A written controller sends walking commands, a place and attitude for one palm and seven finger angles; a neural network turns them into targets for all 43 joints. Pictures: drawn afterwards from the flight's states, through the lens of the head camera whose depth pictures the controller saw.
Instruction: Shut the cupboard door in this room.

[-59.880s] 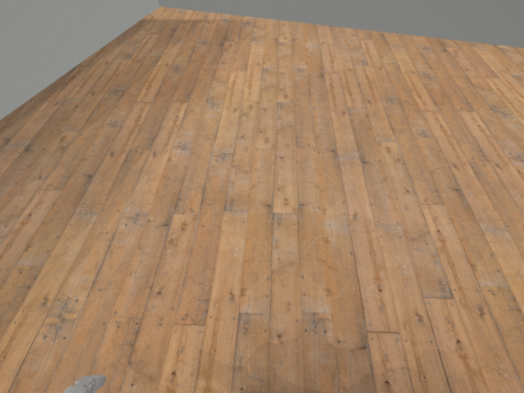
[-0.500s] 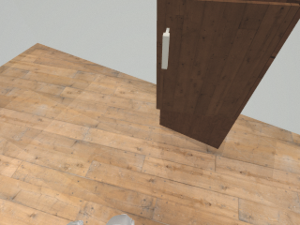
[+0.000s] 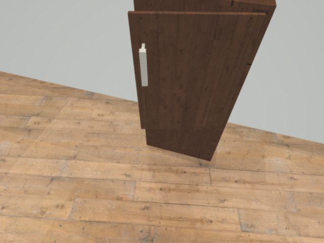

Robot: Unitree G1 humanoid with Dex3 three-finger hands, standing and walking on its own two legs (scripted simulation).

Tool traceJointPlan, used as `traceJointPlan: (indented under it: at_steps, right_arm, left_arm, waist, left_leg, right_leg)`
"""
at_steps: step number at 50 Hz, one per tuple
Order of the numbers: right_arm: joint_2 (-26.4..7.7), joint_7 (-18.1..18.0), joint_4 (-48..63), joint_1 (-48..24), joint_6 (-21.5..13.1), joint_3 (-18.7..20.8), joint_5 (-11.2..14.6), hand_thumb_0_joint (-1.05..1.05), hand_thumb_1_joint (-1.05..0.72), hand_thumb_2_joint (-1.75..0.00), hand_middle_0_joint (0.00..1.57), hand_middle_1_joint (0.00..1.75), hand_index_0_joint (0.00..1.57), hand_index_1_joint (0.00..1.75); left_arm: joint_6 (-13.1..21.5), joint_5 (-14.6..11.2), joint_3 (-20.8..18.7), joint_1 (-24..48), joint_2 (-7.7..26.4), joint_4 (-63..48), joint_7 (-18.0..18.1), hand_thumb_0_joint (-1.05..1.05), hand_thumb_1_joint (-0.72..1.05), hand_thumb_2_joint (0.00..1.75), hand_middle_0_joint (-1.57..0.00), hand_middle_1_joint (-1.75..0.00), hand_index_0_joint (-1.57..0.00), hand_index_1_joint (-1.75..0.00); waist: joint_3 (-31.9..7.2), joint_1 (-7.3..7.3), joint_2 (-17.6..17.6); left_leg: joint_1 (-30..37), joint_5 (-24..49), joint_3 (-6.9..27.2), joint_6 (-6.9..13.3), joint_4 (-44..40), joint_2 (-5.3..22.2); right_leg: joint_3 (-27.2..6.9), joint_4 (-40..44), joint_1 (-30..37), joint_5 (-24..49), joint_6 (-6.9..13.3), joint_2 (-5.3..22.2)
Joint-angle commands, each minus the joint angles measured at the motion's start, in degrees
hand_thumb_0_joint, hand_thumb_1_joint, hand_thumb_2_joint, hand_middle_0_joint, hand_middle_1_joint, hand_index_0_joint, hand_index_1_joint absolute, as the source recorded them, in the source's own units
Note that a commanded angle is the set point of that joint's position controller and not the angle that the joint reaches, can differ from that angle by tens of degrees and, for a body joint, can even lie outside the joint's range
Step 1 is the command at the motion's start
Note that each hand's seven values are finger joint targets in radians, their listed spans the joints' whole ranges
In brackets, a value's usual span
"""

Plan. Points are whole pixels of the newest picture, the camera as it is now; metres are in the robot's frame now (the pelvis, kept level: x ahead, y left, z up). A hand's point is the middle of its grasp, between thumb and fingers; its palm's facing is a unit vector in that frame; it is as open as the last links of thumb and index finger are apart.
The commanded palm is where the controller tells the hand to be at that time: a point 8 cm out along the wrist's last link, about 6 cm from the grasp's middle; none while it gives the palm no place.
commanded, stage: take the last steps up to it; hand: left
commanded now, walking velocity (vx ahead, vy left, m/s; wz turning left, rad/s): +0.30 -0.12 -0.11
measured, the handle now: (144, 65) +0.69 +0.08 +0.05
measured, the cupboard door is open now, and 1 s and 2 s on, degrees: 17 17 17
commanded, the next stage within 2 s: come to a stop and stand still in 0.52 s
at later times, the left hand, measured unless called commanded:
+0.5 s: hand (113, 242) +0.16 +0.15 -0.19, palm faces -0.03 -0.99 -0.13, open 7.4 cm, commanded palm none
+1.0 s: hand (134, 183) +0.33 +0.10 -0.17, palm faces +0.03 -0.97 -0.23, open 7.3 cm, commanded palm none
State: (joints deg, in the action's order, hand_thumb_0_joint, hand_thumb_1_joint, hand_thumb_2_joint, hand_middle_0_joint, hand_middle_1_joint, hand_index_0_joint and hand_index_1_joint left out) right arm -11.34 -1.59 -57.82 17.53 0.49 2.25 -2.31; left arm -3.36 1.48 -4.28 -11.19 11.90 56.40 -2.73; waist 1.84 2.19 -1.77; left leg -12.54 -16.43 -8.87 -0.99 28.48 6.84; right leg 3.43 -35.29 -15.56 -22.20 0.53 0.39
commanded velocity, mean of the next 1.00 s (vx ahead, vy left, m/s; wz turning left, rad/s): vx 0.04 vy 0.00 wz -0.03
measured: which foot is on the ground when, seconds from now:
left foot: down 0.00-0.04, up 0.06-0.32, down 0.34-0.72, up 0.74-1.00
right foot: up 0.00-0.02, down 0.04-0.36, up 0.38-0.68, down 0.70-1.00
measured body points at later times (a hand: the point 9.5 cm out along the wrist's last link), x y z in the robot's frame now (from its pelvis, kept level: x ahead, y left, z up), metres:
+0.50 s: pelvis +0.15 -0.02 -0.01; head +0.18 +0.00 +0.44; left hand +0.16 +0.20 -0.18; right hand +0.17 -0.26 -0.15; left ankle +0.17 +0.08 -0.74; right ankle +0.07 -0.14 -0.66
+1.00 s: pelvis +0.24 -0.08 +0.00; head +0.29 -0.09 +0.45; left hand +0.33 +0.15 -0.15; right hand +0.30 -0.33 -0.16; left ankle +0.21 +0.03 -0.69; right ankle +0.27 -0.20 -0.74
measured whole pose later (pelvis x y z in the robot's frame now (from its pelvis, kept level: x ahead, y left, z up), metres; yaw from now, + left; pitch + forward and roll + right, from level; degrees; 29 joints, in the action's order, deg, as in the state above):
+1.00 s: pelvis +0.24 -0.08 +0.00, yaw -1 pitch +0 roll +1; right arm -12.6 -1.3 -57.9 8.5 3.8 3.5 -0.4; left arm -0.7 1.7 -2.8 -6.3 8.8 57.5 2.2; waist 6.0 -0.5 -0.1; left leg -23.0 -28.0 -2.2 -2.7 53.3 -0.6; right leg 5.6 -27.4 -16.4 -11.0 0.3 4.4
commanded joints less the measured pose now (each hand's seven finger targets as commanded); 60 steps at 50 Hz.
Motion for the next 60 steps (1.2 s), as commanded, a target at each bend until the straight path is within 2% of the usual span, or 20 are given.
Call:
traceJointPlan:
  at_steps: [1,2,3,8,15,16,18,21,25,31,34,35,36,38,41,47,53,55,56,60]
  right_arm:
    - [-6.7,0.28,3.3,-0.81,-1.28,1.93,1.1,0.0,-0.9,-0.9,0.2,0.3,0.2,0.3]
    - [-5.34,0.61,6.44,-7.33,-1.25,1.25,0.89,0.0,-0.9,-0.9,0.2,0.3,0.2,0.3]
    - [-6.92,0.51,6.64,-9.34,-1.07,1.61,0.78,0.0,-0.9,-0.9,0.2,0.3,0.2,0.3]
    - [-4.3,1.69,3.5,-3.76,-1.2,1.35,0.33,0.0,-0.9,-0.9,0.2,0.3,0.2,0.3]
    - [-3.97,1.12,2.12,1.32,-2.6,0.82,0.5,0.0,-0.9,-0.9,0.2,0.3,0.2,0.3]
    - [-5.83,0.91,0.11,7.19,-3.2,1.29,0.25,0.0,-0.9,-0.9,0.2,0.3,0.2,0.3]
    - [-15.26,-0.54,-1.86,17.19,-3.2,2.94,-0.68,0.0,-0.9,-0.9,0.2,0.3,0.2,0.3]
    - [-9.37,-0.99,1.02,7.17,-2.99,1.5,0.18,0.0,-0.9,-0.9,0.2,0.3,0.2,0.3]
    - [-7.21,-0.95,0.61,3.46,-3.65,1.03,0.22,0.0,-0.9,-0.9,0.2,0.3,0.2,0.3]
    - [-6.68,-0.03,-0.38,1.81,-2.18,1.76,0.34,0.0,-0.9,-0.9,0.2,0.3,0.2,0.3]
    - [-4.37,0.19,-1.34,1.03,-1.77,1.01,1.19,0.0,-0.9,-0.9,0.2,0.3,0.2,0.3]
    - [-1.41,0.53,-1.34,3.11,-1.59,0.36,1.73,0.0,-0.9,-0.9,0.2,0.3,0.2,0.3]
    - [-0.47,0.57,-1.59,4.5,-0.73,0.07,2.0,0.0,-0.9,-0.9,0.2,0.3,0.2,0.3]
    - [-1.87,-0.26,-2.39,5.09,0.65,0.46,2.42,0.0,-0.9,-0.9,0.2,0.3,0.2,0.3]
    - [-2.65,-0.56,-2.19,1.07,1.41,0.89,2.65,0.0,-0.9,-0.9,0.2,0.3,0.2,0.3]
    - [-2.49,0.64,1.58,-2.82,2.82,1.51,1.81,0.0,-0.9,-0.9,0.2,0.3,0.2,0.3]
    - [-3.41,0.92,2.09,1.25,1.44,1.22,1.6,0.0,-0.9,-0.9,0.2,0.3,0.2,0.3]
    - [-10.89,0.73,4.09,-1.6,0.44,1.93,0.72,0.0,-0.9,-0.9,0.2,0.3,0.2,0.3]
    - [-11.71,0.56,5.54,-4.47,0.86,1.76,0.47,0.0,-0.9,-0.9,0.2,0.3,0.2,0.3]
    - [-7.94,-1.09,5.68,-9.08,-0.02,0.28,0.81,0.0,-0.9,-0.9,0.2,0.3,0.2,0.3]
  left_arm:
    - [3.06,0.67,-2.05,-9.66,9.93,-0.04,0.87,0.0,0.9,0.9,-0.2,-0.3,-0.2,-0.3]
    - [2.92,0.3,-2.54,-12.91,13.11,0.73,1.56,0.0,0.9,0.9,-0.2,-0.3,-0.2,-0.3]
    - [3.45,-0.04,-2.21,-12.28,11.79,0.98,2.23,0.0,0.9,0.9,-0.2,-0.3,-0.2,-0.3]
    - [5.46,-0.01,-0.07,-4.64,5.95,0.7,2.87,0.0,0.9,0.9,-0.2,-0.3,-0.2,-0.3]
    - [5.38,-0.34,0.0,-4.57,6.26,3.75,2.71,0.0,0.9,0.9,-0.2,-0.3,-0.2,-0.3]
    - [5.2,-0.51,0.16,-4.94,5.21,3.71,2.67,0.0,0.9,0.9,-0.2,-0.3,-0.2,-0.3]
    - [4.98,-0.85,0.84,-7.5,2.05,1.1,1.97,0.0,0.9,0.9,-0.2,-0.3,-0.2,-0.3]
    - [4.4,0.27,0.28,-1.54,3.13,0.58,1.5,0.0,0.9,0.9,-0.2,-0.3,-0.2,-0.3]
    - [3.19,0.02,0.46,-3.8,-0.34,1.44,1.1,0.0,0.9,0.9,-0.2,-0.3,-0.2,-0.3]
    - [3.51,0.11,0.82,-1.1,-0.17,0.77,1.31,0.0,0.9,0.9,-0.2,-0.3,-0.2,-0.3]
    - [4.8,-0.19,0.64,-8.31,2.98,3.54,2.41,0.0,0.9,0.9,-0.2,-0.3,-0.2,-0.3]
    - [5.39,-0.06,0.34,-9.2,7.02,4.32,3.2,0.0,0.9,0.9,-0.2,-0.3,-0.2,-0.3]
    - [5.3,-0.2,0.42,-8.49,9.47,4.15,3.45,0.0,0.9,0.9,-0.2,-0.3,-0.2,-0.3]
    - [5.48,-0.3,0.58,-4.92,8.57,3.91,4.36,0.0,0.9,0.9,-0.2,-0.3,-0.2,-0.3]
    - [3.96,0.05,-0.05,-3.91,8.62,3.33,5.55,0.0,0.9,0.9,-0.2,-0.3,-0.2,-0.3]
    - [2.98,0.55,-1.16,0.46,8.64,-0.38,5.8,0.0,0.9,0.9,-0.2,-0.3,-0.2,-0.3]
    - [2.32,0.23,-1.18,2.28,8.57,-1.53,5.08,0.0,0.9,0.9,-0.2,-0.3,-0.2,-0.3]
    - [1.27,-0.59,0.11,-1.12,2.94,-2.36,4.7,0.0,0.9,0.9,-0.2,-0.3,-0.2,-0.3]
    - [0.96,-0.11,0.31,-0.68,3.07,-2.93,4.75,0.0,0.9,0.9,-0.2,-0.3,-0.2,-0.3]
    - [0.37,-0.43,0.06,-2.39,4.31,-0.25,4.33,0.0,0.9,0.9,-0.2,-0.3,-0.2,-0.3]
  waist:
    - [-2.27,-5.95,12.09]
    - [1.43,-8.84,17.5]
    - [3.65,-7.84,15.19]
    - [3.51,-1.11,7.7]
    - [2.04,1.91,6.42]
    - [-1.29,3.8,0.88]
    - [-7.68,5.5,-16.9]
    - [2.9,2.03,-5.92]
    - [-0.93,-1.03,-5.04]
    - [2.4,-1.35,-6.06]
    - [-2.49,-5.05,1.26]
    - [-4.51,-4.4,9.52]
    - [-3.9,-3.28,10.12]
    - [-7.22,-2.51,19.9]
    - [-7.1,-4.17,11.77]
    - [-6.52,-3.26,10.15]
    - [-6.44,-0.33,10.25]
    - [-4.11,-2.07,-12.78]
    - [-1.5,-2.12,-10.51]
    - [-1.65,-4.08,-8.24]
  left_leg:
    - [-21.59,-16.64,0.13,0.86,8.93,0.68]
    - [-28.71,-20.99,0.33,-0.19,22.48,-3.65]
    - [-31.19,-16.33,5.49,0.31,29.66,-2.3]
    - [-22.93,-4.38,4.96,-0.56,28.3,-0.42]
    - [-3.47,4.82,0.6,0.49,4.31,-3.63]
    - [6.27,7.93,3.49,0.72,-0.23,-3.1]
    - [21.22,6.36,36.39,11.35,-12.39,20.56]
    - [2.97,-3.82,29.24,10.77,-17.41,18.51]
    - [2.9,12.13,12.77,9.26,-15.25,12.5]
    - [-2.64,5.78,8.02,8.1,-13.12,9.66]
    - [-3.8,8.91,2.39,2.26,-0.73,2.56]
    - [-9.42,-3.6,0.4,-0.39,3.52,-1.75]
    - [-6.66,-14.55,1.74,-1.04,7.9,-3.8]
    - [-5.7,-17.26,5.03,-1.32,14.2,-2.76]
    - [-10.08,-16.75,7.24,-1.26,21.62,-4.76]
    - [-11.02,-10.95,9.47,-1.79,27.94,-5.75]
    - [3.22,5.06,6.57,-1.0,-1.79,-5.7]
    - [1.76,20.13,22.94,5.24,-11.71,10.45]
    - [-6.14,19.01,23.91,9.37,-12.63,13.24]
    - [-0.47,29.1,16.5,10.53,-10.3,7.61]
  right_leg:
    - [-14.94,21.49,23.31,-7.2,6.06,10.7]
    - [-27.72,27.33,20.06,-13.19,11.73,19.08]
    - [-29.67,28.35,16.4,-13.66,14.33,19.46]
    - [-11.44,24.05,9.45,10.11,12.45,12.55]
    - [-6.99,14.27,5.95,20.11,9.55,9.41]
    - [-5.33,4.11,2.39,20.96,7.77,6.45]
    - [-0.57,-25.1,-16.71,-11.42,3.05,-3.49]
    - [-6.21,-35.29,-19.83,-1.37,2.21,3.48]
    - [-3.4,-20.92,-13.38,2.82,0.05,4.45]
    - [2.16,-2.29,-3.51,8.3,-0.69,2.22]
    - [-1.49,11.74,10.44,24.95,-0.79,4.0]
    - [-12.24,13.27,15.95,36.67,2.17,13.36]
    - [-13.62,14.83,13.34,47.06,5.5,19.11]
    - [-13.85,11.68,13.69,65.14,9.26,19.61]
    - [-12.4,9.44,16.68,70.38,11.88,21.21]
    - [-8.49,13.12,8.3,50.52,11.01,19.9]
    - [-7.08,8.34,0.99,27.1,5.71,15.01]
    - [0.42,-1.68,-5.26,-2.09,-1.07,3.54]
    - [-1.8,-8.93,-2.43,-9.03,-1.11,2.23]
    - [-6.83,-20.1,-6.15,-4.58,-1.46,0.95]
